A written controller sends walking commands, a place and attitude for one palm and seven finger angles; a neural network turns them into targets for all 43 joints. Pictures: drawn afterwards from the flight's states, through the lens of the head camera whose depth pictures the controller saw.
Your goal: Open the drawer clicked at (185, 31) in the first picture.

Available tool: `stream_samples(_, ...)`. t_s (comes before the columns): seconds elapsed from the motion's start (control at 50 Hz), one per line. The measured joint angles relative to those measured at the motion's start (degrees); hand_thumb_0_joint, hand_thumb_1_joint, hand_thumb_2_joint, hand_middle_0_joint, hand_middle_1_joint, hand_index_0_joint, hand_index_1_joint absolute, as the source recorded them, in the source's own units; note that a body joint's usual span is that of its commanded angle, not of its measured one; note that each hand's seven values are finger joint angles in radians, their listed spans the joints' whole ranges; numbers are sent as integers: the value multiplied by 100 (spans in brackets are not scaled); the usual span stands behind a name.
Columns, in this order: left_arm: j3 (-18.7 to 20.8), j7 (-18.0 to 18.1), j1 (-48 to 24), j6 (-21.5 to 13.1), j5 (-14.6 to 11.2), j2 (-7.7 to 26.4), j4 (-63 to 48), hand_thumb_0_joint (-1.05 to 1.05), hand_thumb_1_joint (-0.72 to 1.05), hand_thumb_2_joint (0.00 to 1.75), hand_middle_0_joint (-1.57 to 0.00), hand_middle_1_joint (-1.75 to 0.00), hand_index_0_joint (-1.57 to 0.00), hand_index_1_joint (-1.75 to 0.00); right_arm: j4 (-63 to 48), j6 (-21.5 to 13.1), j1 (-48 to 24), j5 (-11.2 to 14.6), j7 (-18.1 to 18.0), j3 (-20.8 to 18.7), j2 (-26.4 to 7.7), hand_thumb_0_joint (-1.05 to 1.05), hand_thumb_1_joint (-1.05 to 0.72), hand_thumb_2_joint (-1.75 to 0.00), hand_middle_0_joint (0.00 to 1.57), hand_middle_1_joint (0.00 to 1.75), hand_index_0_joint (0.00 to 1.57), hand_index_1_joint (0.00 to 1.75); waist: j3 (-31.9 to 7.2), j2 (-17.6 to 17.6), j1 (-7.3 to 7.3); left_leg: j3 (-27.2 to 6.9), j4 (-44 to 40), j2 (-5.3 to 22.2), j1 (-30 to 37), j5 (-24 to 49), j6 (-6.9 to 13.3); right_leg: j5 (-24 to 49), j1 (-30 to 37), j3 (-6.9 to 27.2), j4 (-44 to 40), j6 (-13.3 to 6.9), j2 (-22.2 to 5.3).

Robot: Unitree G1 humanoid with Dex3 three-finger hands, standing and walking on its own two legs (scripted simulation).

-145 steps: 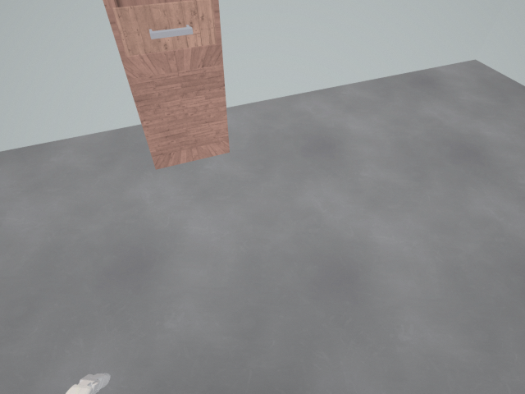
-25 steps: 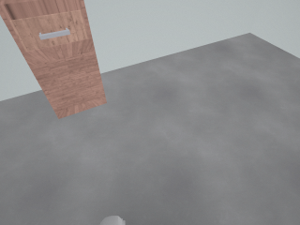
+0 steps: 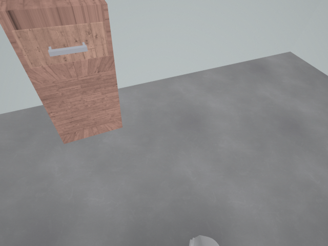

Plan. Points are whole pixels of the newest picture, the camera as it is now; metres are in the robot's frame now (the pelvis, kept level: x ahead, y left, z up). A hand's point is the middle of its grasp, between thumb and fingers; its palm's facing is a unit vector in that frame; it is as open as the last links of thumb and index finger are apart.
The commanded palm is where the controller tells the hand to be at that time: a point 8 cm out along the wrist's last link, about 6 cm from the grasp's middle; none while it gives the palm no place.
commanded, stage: walk to a spot facing it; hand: left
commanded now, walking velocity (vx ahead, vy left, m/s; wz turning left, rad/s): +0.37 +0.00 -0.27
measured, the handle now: (68, 48) +0.92 +0.53 -0.05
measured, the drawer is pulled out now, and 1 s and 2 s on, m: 0.00 0.00 0.00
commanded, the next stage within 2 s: turn to face it in 0.36 s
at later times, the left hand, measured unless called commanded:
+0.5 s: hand (142, 183) +0.34 +0.08 -0.17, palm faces -0.05 -0.97 -0.22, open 7.2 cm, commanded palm none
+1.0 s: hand (128, 185) +0.34 +0.14 -0.20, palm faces +0.21 -0.96 -0.19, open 7.4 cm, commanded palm none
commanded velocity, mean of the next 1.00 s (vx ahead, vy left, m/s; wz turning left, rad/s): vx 0.13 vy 0.00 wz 0.28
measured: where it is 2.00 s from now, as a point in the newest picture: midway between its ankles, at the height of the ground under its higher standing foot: (172, 227)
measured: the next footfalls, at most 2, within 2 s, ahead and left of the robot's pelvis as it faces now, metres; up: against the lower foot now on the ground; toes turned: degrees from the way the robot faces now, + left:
right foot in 0.34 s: +0.30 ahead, -0.16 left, +0.00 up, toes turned -15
left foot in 0.86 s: +0.42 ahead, +0.04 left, +0.00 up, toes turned +15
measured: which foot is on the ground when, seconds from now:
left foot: down 0.00-0.34, up 0.36-0.84, down 0.86-1.00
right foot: up 0.00-0.32, down 0.34-0.86, up 0.88-1.00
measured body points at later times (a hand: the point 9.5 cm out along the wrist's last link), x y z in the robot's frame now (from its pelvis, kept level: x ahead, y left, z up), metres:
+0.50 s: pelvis +0.22 -0.09 -0.01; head +0.24 -0.10 +0.44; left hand +0.34 +0.14 -0.15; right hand +0.15 -0.29 -0.18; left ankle +0.17 +0.06 -0.64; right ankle +0.26 -0.15 -0.75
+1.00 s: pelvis +0.33 -0.06 -0.02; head +0.37 -0.03 +0.43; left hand +0.33 +0.19 -0.18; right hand +0.46 -0.29 -0.15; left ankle +0.38 +0.03 -0.75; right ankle +0.30 -0.19 -0.67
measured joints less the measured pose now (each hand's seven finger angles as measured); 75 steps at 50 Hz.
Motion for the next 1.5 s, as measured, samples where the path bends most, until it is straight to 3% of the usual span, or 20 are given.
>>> stream_samples(0.16,14,-54,-541,121,-15,-8,-146,0,91,90,-19,-29,-20,-29,418,19,746,-13,-3,78,190,0,-92,-90,19,29,20,30,-28,59,-183,249,-587,-41,938,-332,-204,506,-220,-177,-1501,65,-111)
stream_samples(0.3,-61,-65,-1060,22,-38,-108,-315,0,91,90,-19,-30,-20,-29,646,75,1165,-73,21,127,307,0,-91,-90,20,29,20,30,169,293,-473,485,-239,239,1487,-1119,-614,80,410,-559,-2975,-290,260)
stream_samples(0.34,-67,-57,-1120,-149,-15,-103,-393,0,91,90,-19,-30,-20,-29,748,138,1264,-37,50,132,354,0,-90,-89,20,29,20,30,196,320,-427,475,726,468,1286,-1509,-661,328,738,-652,-3262,-478,407)
stream_samples(0.38,-53,-11,-1154,-308,-51,-122,-432,0,91,90,-20,-30,-20,-29,787,244,1123,30,78,141,370,0,-90,-89,20,29,20,30,283,332,-368,-80,2806,553,477,-1643,-548,66,741,-673,-2857,-625,483)
stream_samples(0.42,-73,32,-1092,-345,-102,-152,-405,0,91,90,-20,-30,-20,-30,727,295,894,60,85,108,341,0,-90,-89,20,29,20,30,317,327,-345,-551,4409,480,-352,-1386,-440,-180,1023,-700,-2935,-667,543)
stream_samples(0.46,-73,103,-955,-351,-145,-194,-344,0,91,90,-20,-30,-20,-30,585,319,625,39,71,71,271,1,-90,-89,20,29,20,30,259,346,-335,-761,4992,504,-1058,-946,-401,-160,1357,-735,-3289,-596,602)
stream_samples(0.54,-60,221,-725,-406,-125,-99,-249,-3,95,90,-20,-30,-20,-30,209,349,89,-7,44,20,114,0,-91,-90,19,29,20,30,106,431,-342,-928,4557,616,-2032,-422,-468,-72,1890,-855,-3955,-626,692)
stream_samples(0.62,-152,228,-510,-341,-106,-129,-134,-2,94,90,-20,-30,-20,-30,-22,435,-304,-14,37,-24,-73,1,-92,-90,19,29,20,30,29,499,-336,-893,3795,639,-2417,-64,-572,-165,2277,-1019,-4248,-578,695)
stream_samples(0.76,-200,211,-262,-161,-80,-187,-176,0,92,90,-20,-30,-20,-30,-226,615,-656,-10,181,14,-201,0,-92,-90,19,29,19,30,165,312,-135,-521,2482,529,-2083,-82,-599,-685,2650,-1450,-4026,-404,520)
stream_samples(0.84,-182,194,-103,-53,-79,-142,-223,0,91,90,-20,-30,-20,-30,-411,639,-796,-36,223,46,-205,0,-91,-90,19,29,20,30,286,113,-35,-350,1740,320,-1532,-92,-460,-1212,2594,-1668,-3359,-225,245)
stream_samples(0.86,-168,185,-45,-18,-100,-130,-232,0,91,90,-20,-30,-20,-30,-487,601,-802,-53,228,44,-229,0,-91,-90,19,29,20,30,286,89,-37,-339,1473,254,-1356,189,-297,-1380,2449,-1690,-2933,-159,127)
stream_samples(0.92,-135,184,-168,188,-162,-1,-291,0,91,90,-20,-30,-20,-30,-630,494,-885,-21,193,52,-214,0,-91,-90,19,29,20,30,423,-39,-40,-379,1704,45,-1429,-153,35,-1994,1557,-898,-905,141,70)
stream_samples(0.98,-51,189,-388,283,-135,102,-426,1,91,90,-20,-30,-20,-30,-680,513,-864,-10,137,62,-207,0,-91,-90,19,29,20,30,431,23,-58,-519,1396,-44,-1307,-70,3,-1812,900,-393,-56,275,134)
stream_samples(1.06,23,170,-676,281,-116,209,-702,1,91,90,-20,-30,-20,-30,-671,576,-818,-18,121,64,-215,0,-90,-89,20,29,20,30,366,169,-82,-738,910,-129,-1161,218,13,-1319,527,-13,-361,356,63)
stream_samples(1.16,66,190,-899,308,-104,305,-936,0,91,90,-20,-30,-20,-29,-699,637,-738,-36,165,26,-204,0,-90,-89,20,30,20,30,215,304,-182,-1024,640,-176,-1128,394,-66,-1188,639,161,-1207,405,83)
stream_samples(1.3,-17,200,-982,229,-140,240,-1151,0,91,90,-20,-30,-20,-29,-753,731,-608,-38,200,-83,-307,0,-90,-89,20,30,20,30,105,448,-278,-1408,810,-262,-1345,414,-325,-773,1547,31,-3092,326,388)
stream_samples(1.32,-39,207,-951,184,-125,197,-1165,0,90,90,-20,-30,-20,-30,-756,747,-586,-13,208,-110,-355,0,-90,-89,20,30,20,30,92,502,-260,-1462,966,-262,-1429,354,-376,-596,1685,-25,-3397,114,430)
stream_samples(1.38,-156,215,-805,136,-71,20,-1146,0,90,90,-20,-30,-20,-30,-713,844,-558,-9,194,-196,-494,0,-90,-89,20,29,20,30,111,610,-250,-1491,2385,-350,-1851,-895,-483,-608,1770,-199,-3348,-132,372)
stream_samples(1.44,-213,224,-605,151,-75,-102,-1065,0,90,90,-20,-30,-20,-30,-662,897,-527,-23,207,-236,-579,0,-90,-90,20,29,20,30,85,589,-244,-1364,3791,-295,-2144,-943,-580,-546,1958,-330,-3576,-129,260)
stream_samples(1.5,-248,216,-483,136,-72,-152,-965,0,90,90,-20,-30,-20,-30,-613,887,-508,-12,210,-226,-595,0,-90,-90,19,29,20,30,121,516,-255,-1279,4139,-131,-2073,-836,-688,-485,2082,-481,-3728,-132,168)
